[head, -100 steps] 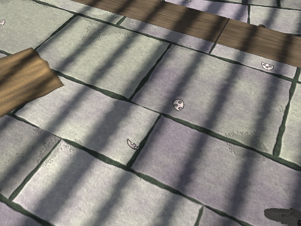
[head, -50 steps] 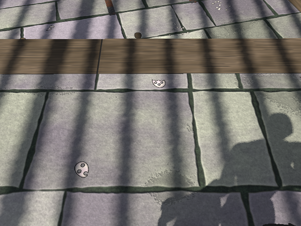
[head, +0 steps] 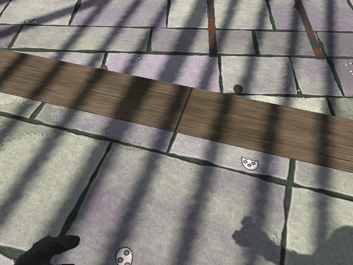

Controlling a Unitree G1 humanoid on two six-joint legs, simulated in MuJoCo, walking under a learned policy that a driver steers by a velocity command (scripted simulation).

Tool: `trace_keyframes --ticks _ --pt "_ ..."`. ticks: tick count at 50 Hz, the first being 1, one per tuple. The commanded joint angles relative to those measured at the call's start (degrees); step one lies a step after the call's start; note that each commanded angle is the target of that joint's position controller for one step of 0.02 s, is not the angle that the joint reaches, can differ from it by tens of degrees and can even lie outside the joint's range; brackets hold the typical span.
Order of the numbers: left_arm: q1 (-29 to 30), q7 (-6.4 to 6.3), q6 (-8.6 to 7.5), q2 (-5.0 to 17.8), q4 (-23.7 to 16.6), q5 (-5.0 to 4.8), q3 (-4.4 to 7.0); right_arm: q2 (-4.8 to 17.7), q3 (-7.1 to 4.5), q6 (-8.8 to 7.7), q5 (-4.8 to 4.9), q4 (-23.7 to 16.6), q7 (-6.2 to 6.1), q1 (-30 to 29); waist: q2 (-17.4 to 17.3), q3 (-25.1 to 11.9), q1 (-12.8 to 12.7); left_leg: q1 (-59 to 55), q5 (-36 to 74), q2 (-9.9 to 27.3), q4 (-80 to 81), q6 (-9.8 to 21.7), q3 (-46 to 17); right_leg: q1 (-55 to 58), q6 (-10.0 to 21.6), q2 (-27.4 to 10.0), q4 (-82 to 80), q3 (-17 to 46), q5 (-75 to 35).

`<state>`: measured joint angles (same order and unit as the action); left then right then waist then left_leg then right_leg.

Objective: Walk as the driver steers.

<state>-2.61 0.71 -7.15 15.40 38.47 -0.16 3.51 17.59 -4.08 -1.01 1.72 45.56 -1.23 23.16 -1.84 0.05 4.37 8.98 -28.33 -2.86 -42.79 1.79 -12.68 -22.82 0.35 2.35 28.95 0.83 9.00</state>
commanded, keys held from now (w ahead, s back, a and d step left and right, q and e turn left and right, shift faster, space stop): w+q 0.08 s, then w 0.36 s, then w+e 0.56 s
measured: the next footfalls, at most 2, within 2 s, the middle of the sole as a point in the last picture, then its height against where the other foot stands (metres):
left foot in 0.42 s outside the picture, level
right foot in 0.96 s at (177, 218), level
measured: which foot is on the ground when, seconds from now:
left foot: up 0.00-0.40, down 0.42-0.98, up 1.00-1.00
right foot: down 0.00-0.44, up 0.46-0.94, down 0.96-1.00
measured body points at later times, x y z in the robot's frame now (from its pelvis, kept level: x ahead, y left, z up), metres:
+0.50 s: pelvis +0.24 +0.07 +0.00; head +0.27 +0.09 +0.45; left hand +0.22 +0.36 -0.14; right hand +0.47 -0.15 -0.08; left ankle +0.30 +0.18 -0.73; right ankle +0.11 -0.11 -0.65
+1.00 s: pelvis +0.52 +0.06 -0.01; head +0.57 +0.06 +0.43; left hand +0.75 +0.30 -0.10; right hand +0.53 -0.22 -0.14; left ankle +0.32 +0.19 -0.68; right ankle +0.62 -0.02 -0.73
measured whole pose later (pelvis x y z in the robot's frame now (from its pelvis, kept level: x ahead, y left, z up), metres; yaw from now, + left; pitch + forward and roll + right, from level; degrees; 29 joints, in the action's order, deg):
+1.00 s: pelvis +0.52 +0.06 -0.01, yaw -6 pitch +2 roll +1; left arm -4.7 3.2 -2.8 16.3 39.2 -1.4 3.3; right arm 16.3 -3.7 -2.2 -0.1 47.8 -1.4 18.7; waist 0.8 3.3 1.9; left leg 2.5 -28.1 3.3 -46.6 -1.1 9.5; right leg -29.8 6.9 2.3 36.6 -3.5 9.0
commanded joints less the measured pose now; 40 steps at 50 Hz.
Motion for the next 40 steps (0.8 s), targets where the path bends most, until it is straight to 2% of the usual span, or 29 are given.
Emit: trace_keyframes --ticks 1,2,3,5,7,9,12,15,17,18,19,20,21,22,23,24,25,26,27,28,29,31,33,36,40 --pt "-14.9 -0.4 0.28 9.53 0.32 -0.02 3.18 7.86 -1.28 -1.73 0.98 -6.91 0.15 -2.24 12.06 -6.15 -8.57 37.12 -0.62 3.54 -28.75 -0.55 2.4 34.74 12.08 -24.57 -15.09 36.77 26.63" --pt "-12.06 -0.52 0.63 7.68 0.07 0.08 2.53 7.86 -1.43 -1.39 0.48 -7.07 0.23 -4.83 8.74 -2.02 -7.74 35.94 3.77 5.6 -28.77 -0.77 4.34 28.69 10.4 -21.8 -15.3 27.96 19.08" --pt "-10.18 -0.52 0.85 5.98 0.48 0.29 1.96 6.96 -1.46 -1.25 -0.13 -7.42 0.44 -6.23 7.48 0.54 -6.82 34.64 6.86 7.02 -26.88 -0.99 4.81 23.8 9.72 -19.43 -16.42 22.09 12.46" --pt "-8.9 -0.58 0.65 5.18 1.3 0.74 1.57 4.68 -1.29 -0.76 -0.06 -7.85 1.11 -6.57 9.09 1.77 -5.29 30.42 10.02 8.96 -24.15 -1.12 5.78 17.6 8.95 -16.6 -18.97 14.33 5.65" --pt "-9.96 -0.35 0.13 6.15 2.56 0.45 1.86 2.35 -0.6 -0.56 -0.18 -8.68 1.43 -7.67 8.08 2.22 -5.06 30.03 11.75 8.9 -20.34 -1.61 6.55 15.6 10.5 -16.4 -21.03 10.73 1.89" --pt "-10.51 -0.21 -0.07 7.73 3.62 0.28 2.28 1.51 -0.05 -0.75 -0.72 -9.67 1.64 -9.99 6.66 2.7 -5.01 30.48 15.13 9.01 -13.78 -2.1 6.81 15.54 11.8 -16.78 -22.21 7.96 -1.47" --pt "-10.42 -0.14 0.36 9.42 4.49 -0.46 2.56 0.83 0.83 -1.61 -1.05 -10.75 2.6 -14.71 5.71 3.1 -5.93 26.89 22.79 8.75 -1.97 -1.95 9.49 14.81 11.2 -15.47 -22.21 2.43 -6.24" --pt "-13.6 -0.16 1.03 11.4 6.25 -1.45 2.93 1.46 1.06 -2.12 -0.78 -12.26 3.32 -19.66 5.73 3.59 -7.48 23.05 25.17 7.73 4.91 -1.29 11.72 15.85 10.17 -16.3 -21.38 0.82 -6.67" --pt "-15.18 -0.17 1.69 12.4 7.47 -1.92 3.14 2.6 0.78 -2.17 -0.66 -13.2 3.5 -21.25 5.92 3.99 -7.26 22.12 22.85 6.97 7.94 0.09 12.22 18.91 9.46 -18.07 -19.81 1.1 -8.32" --pt "-15.43 -0.22 2.12 12.9 7.96 -2.1 3.21 3.26 0.51 -2.2 -0.74 -13.31 3.54 -20.83 6.17 3.64 -6.49 20.37 21.18 6.2 9.33 0.97 13.02 20.26 8.97 -18.61 -18.03 0.94 -11.39" --pt "-14.87 -0.31 2.53 13.24 8.24 -2.2 3.13 4.2 -0.1 -2.25 -0.93 -12.67 3.46 -17.9 6.26 1.9 -4.05 14.93 21.16 4.63 11.61 2.08 14.56 20.5 7.94 -18.02 -13.78 -0.41 -19.08" --pt "-15.26 -0.4 2.81 12.26 8.65 -2.1 2.62 6.21 -1.37 -2.14 -1.13 -10.52 3.17 -11.16 5.41 -2.39 -0.54 4.53 21.79 2.6 13.33 3.53 16.12 18.93 6.4 -15.65 -4.71 -3.21 -27.73" --pt "-15.99 -0.61 2.76 9.94 8.47 -1.21 1.53 9.47 -2.95 -1.89 -1.1 -8.12 2.55 -1.97 3.73 -8.47 3.53 -9.64 22.31 4.6 12.06 5.32 13.37 12.0 4.02 -12.78 8.44 -5.94 -25.08" --pt "-20.01 -0.36 2.04 4.02 5.93 0.28 -0.59 16.36 -4.2 -1.55 -2.15 -7.61 1.77 4.02 -10.4 -16.36 2.51 -29.1 14.24 20.58 15.52 13.51 -13.08 -9.19 -0.48 -5.0 32.43 -7.64 0.01" --pt "-20.25 -0.22 0.92 5.12 6.84 -0.55 -0.69 13.81 -3.26 -1.82 -1.54 -7.92 2.05 4.82 -12.37 -22.34 2.88 -30.67 8.09 26.27 24.91 17.43 -31.1 -16.64 -0.45 -1.35 42.94 2.48 24.43" --pt "-16.36 0.14 0.58 9.81 5.97 -2.59 0.73 10.22 -2.04 -2.3 -1.63 -7.82 2.32 1.31 -7.82 -13.88 2.73 -24.77 6.0 24.69 25.59 14.6 -23.13 -21.97 0.48 -4.7 46.82 4.67 21.75" --pt "-13.13 0.17 0.57 9.66 5.13 -2.87 0.63 8.16 -1.41 -2.56 -1.55 -7.86 2.37 -2.08 -5.93 -8.05 1.32 -17.31 8.64 22.37 26.16 12.59 -14.39 -22.26 1.27 -7.4 45.01 3.47 16.76" --pt "-11.81 -0.08 0.85 8.97 5.18 -1.94 0.65 6.3 -0.86 -2.81 -1.74 -7.74 2.51 -5.65 -3.46 -4.35 -0.59 -10.48 12.07 19.93 27.85 11.23 -8.63 -20.36 1.25 -9.41 41.54 3.06 12.29" --pt "-12.63 -0.17 1.62 8.67 5.69 -1.5 0.96 4.53 -0.4 -3.3 -2.12 -7.86 2.6 -8.16 -4.48 -2.34 -2.56 -5.46 16.26 18.0 29.91 10.14 -4.01 -17.02 1.09 -10.89 38.87 3.77 8.78" --pt "-14.31 -0.1 2.5 7.71 6.47 -1.61 0.87 3.99 -0.39 -3.8 -2.35 -7.66 2.62 -9.55 -5.22 -1.86 -3.88 -2.29 18.61 17.21 31.94 9.86 -0.9 -13.9 0.7 -11.22 38.23 4.16 6.28" --pt "-15.16 -0.15 3.27 6.45 6.98 -1.66 0.68 3.86 -0.53 -4.49 -2.4 -7.14 2.6 -9.87 -4.52 -1.54 -4.52 -0.74 21.74 17.07 33.38 10.12 1.63 -12.81 0.24 -11.0 37.83 4.29 4.69" --pt "-13.81 -0.49 4.27 5.44 6.6 -1.64 0.65 4.23 -0.86 -5.45 -2.72 -5.89 2.35 -9.68 -2.61 0.44 -4.94 0.05 26.97 16.89 35.21 10.09 6.66 -14.89 -0.6 -10.4 35.22 5.67 0.8" --pt "-11.23 -0.56 4.35 5.05 5.7 -1.37 0.67 4.42 -1.05 -5.66 -2.95 -4.61 1.85 -8.67 -1.4 1.83 -4.47 -1.59 30.84 16.53 35.74 9.61 10.74 -17.89 -1.14 -9.5 29.85 6.88 -4.51" --pt "-6.94 0.4 3.83 4.1 4.38 -1.0 0.27 5.3 -1.18 -5.55 -2.66 -3.75 1.21 -8.72 -1.13 3.15 -3.31 -2.34 32.06 15.09 36.84 7.87 16.81 -16.29 -0.9 -8.35 18.49 4.17 -13.87" --pt "0.74 1.92 3.67 2.54 1.05 -0.89 -0.71 6.86 -1.72 -4.61 -1.94 -1.27 0.58 -4.6 0.51 6.06 -0.07 -8.42 34.16 17.16 36.51 7.21 20.39 -17.52 0.63 -7.73 9.3 0.31 -15.54"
